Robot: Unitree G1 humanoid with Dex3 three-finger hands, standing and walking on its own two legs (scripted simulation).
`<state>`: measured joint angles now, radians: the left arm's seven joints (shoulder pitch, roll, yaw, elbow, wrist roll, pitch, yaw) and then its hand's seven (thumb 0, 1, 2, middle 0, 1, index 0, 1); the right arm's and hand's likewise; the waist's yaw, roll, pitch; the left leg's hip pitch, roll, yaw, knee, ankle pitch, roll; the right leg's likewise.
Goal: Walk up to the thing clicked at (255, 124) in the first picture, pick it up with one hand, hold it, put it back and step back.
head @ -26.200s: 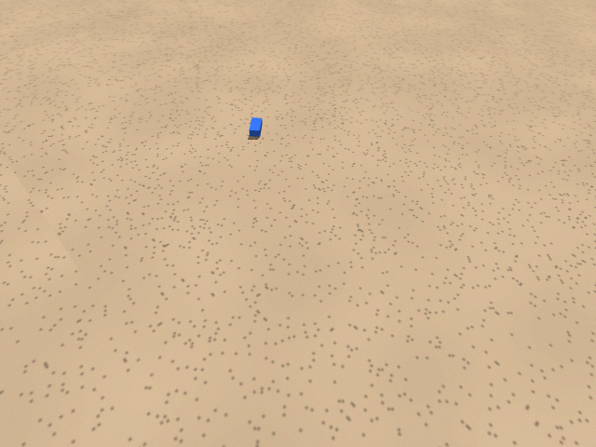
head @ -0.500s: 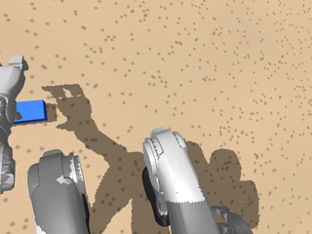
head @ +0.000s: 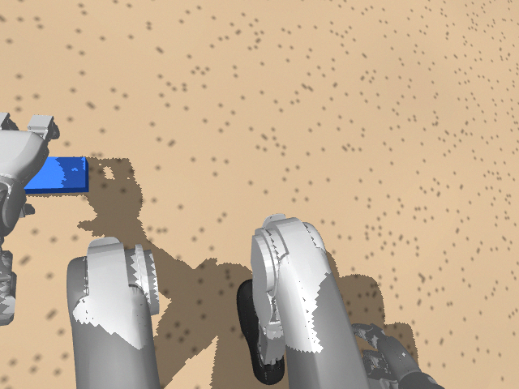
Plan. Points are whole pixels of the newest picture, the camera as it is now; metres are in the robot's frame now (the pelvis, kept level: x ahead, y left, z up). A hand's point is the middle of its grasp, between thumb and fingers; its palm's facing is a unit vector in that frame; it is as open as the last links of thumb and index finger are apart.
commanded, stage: rest palm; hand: left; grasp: from above
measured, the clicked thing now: (49, 175) +0.46 +0.26 -0.29
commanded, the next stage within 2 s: close in 1.28 s
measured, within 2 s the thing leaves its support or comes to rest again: neither
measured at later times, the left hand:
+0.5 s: hand (43, 179) +0.44 +0.26 -0.25, palm faces -0.49 -0.09 -0.87, open 14.0 cm
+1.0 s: hand (48, 179) +0.45 +0.26 -0.26, palm faces -0.46 -0.09 -0.89, open 13.9 cm
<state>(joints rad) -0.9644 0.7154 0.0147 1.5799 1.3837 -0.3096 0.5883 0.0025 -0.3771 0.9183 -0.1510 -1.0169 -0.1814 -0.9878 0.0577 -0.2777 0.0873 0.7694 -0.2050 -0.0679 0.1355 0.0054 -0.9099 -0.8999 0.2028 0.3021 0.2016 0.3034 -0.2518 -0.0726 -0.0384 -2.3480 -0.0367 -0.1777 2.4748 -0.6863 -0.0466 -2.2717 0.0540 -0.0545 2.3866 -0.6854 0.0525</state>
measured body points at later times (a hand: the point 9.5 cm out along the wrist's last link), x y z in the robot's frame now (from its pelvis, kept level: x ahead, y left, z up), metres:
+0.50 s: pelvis +0.01 +0.00 -0.01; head +0.28 +0.09 +0.34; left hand +0.46 +0.26 -0.20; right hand +0.03 -0.26 -0.10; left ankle +0.07 +0.13 -0.28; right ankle +0.10 -0.13 -0.28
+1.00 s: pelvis +0.00 +0.01 -0.01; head +0.27 +0.12 +0.33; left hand +0.47 +0.26 -0.21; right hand +0.06 -0.25 -0.08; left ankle +0.07 +0.13 -0.28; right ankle +0.10 -0.13 -0.28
